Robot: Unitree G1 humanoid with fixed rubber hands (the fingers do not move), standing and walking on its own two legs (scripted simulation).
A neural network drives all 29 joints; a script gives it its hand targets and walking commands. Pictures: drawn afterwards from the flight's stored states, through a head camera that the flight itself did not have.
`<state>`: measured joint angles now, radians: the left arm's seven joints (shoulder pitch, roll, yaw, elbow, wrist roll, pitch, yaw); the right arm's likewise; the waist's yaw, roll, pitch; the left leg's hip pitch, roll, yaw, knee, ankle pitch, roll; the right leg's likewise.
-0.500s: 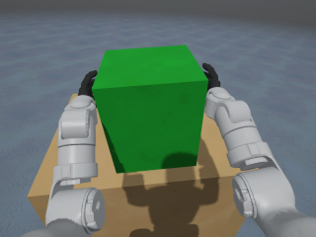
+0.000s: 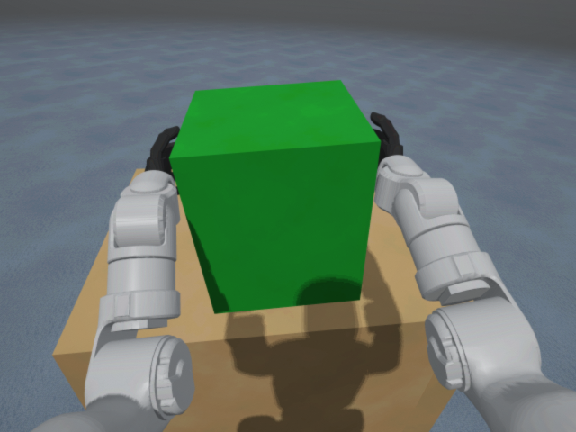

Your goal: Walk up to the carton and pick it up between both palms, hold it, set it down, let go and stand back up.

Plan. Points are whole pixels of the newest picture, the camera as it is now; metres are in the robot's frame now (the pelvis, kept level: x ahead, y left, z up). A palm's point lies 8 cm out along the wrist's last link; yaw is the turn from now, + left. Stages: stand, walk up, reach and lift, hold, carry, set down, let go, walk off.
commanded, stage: hold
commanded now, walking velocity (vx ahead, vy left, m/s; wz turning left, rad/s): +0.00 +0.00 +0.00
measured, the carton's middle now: (278, 196) +0.38 +0.01 +0.21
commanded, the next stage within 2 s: set down in 1.94 s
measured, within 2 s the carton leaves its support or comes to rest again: neither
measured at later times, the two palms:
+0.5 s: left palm (159, 182) +0.36 +0.16 +0.24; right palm (384, 164) +0.37 -0.14 +0.27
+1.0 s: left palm (159, 182) +0.36 +0.16 +0.24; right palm (384, 164) +0.37 -0.14 +0.27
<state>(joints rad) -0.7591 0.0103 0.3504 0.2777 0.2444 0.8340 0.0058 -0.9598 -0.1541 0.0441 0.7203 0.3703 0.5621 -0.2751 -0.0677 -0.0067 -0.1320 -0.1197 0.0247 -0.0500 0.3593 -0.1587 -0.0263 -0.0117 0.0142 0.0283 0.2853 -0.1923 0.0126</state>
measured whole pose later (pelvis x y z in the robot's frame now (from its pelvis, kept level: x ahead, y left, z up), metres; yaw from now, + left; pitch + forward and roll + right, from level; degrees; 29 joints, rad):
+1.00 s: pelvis +0.00 +0.00 +0.00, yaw +1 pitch -4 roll -1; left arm -0.76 0.03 0.34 0.31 0.23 0.81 0.01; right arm -0.98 -0.15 0.04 0.75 0.38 0.55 -0.28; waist -0.08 -0.01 -0.14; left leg -0.13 0.02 -0.07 0.36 -0.16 -0.03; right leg -0.01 0.02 0.01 0.28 -0.19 0.01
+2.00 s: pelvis +0.00 +0.00 +0.00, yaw +1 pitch -4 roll -1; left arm -0.77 0.04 0.35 0.30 0.20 0.81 0.01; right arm -0.98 -0.15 0.05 0.74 0.37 0.56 -0.29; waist -0.08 -0.01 -0.14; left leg -0.13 0.02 -0.07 0.36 -0.16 -0.03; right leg -0.02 0.02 0.01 0.29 -0.19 0.01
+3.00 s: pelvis +0.00 +0.00 +0.00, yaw +1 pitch -7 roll +0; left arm -0.81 0.01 0.42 0.65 0.34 0.37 -0.02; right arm -0.89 0.00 -0.28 0.98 -0.04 0.07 -0.15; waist -0.03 -0.08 0.00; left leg -0.04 0.01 -0.03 0.30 -0.14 -0.02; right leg 0.06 -0.01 0.00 0.25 -0.19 0.02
